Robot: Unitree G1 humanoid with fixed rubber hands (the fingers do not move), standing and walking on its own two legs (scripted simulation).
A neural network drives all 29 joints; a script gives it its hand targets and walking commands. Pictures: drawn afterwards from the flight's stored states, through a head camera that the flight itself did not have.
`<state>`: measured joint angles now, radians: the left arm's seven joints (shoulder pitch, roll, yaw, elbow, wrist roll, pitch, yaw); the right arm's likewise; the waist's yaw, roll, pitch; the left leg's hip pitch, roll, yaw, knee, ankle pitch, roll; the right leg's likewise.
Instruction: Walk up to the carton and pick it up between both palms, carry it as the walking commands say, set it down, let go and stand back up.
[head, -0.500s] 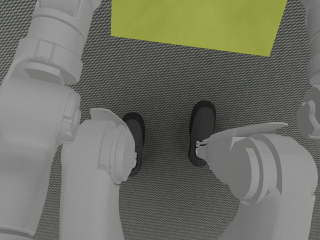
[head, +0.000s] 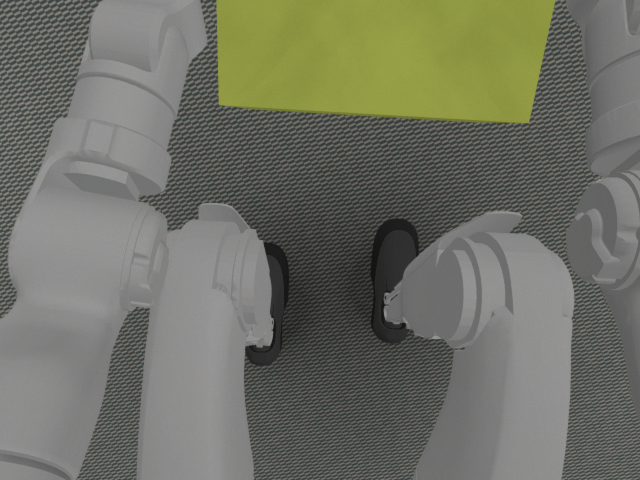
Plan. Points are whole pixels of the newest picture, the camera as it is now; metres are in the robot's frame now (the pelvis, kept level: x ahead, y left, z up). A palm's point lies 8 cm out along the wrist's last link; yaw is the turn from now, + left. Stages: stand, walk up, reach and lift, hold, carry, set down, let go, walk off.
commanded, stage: reach and lift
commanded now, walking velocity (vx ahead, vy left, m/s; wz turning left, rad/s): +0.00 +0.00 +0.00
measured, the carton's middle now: out of the picture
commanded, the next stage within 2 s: none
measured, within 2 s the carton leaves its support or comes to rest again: neither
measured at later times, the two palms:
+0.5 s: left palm out of the picture +0.54 +0.13 -0.04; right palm out of the picture +0.54 -0.23 -0.02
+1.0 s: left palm out of the picture +0.53 +0.13 +0.04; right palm out of the picture +0.53 -0.23 +0.06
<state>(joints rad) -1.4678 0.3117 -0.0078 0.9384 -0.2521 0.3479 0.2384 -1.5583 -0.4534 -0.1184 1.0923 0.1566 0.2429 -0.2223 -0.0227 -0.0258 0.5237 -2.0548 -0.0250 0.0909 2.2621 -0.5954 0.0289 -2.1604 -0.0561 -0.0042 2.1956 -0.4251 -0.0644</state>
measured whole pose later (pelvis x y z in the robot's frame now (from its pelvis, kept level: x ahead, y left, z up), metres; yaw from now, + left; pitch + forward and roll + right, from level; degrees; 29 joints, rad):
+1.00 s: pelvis -0.02 +0.00 +0.10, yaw +0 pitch +15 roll +3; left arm -1.33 0.27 0.09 0.77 -0.23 0.46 0.25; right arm -1.36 -0.34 -0.24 0.78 0.04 0.44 -0.26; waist -0.03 -0.02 0.52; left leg -1.68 -0.05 0.07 1.96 -0.56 0.03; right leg -1.76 -0.05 0.00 1.92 -0.43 -0.06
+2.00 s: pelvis -0.02 -0.01 +0.22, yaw -1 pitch +8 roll +3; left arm -1.18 0.24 0.15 0.72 -0.16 0.49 0.22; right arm -1.25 -0.25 -0.28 0.72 -0.01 0.50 -0.28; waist -0.03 -0.02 0.52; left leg -1.22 -0.06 0.05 1.53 -0.46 0.03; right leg -1.30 -0.04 0.00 1.50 -0.35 -0.06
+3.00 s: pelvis +0.05 -0.01 +0.36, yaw -2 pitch +8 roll +3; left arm -0.72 0.06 0.28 0.78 0.03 0.46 0.09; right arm -0.77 -0.06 -0.32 0.75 -0.13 0.47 -0.23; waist -0.03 -0.02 -0.01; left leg -0.72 -0.06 0.02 0.90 -0.32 0.03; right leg -0.81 -0.02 0.00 0.91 -0.25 -0.05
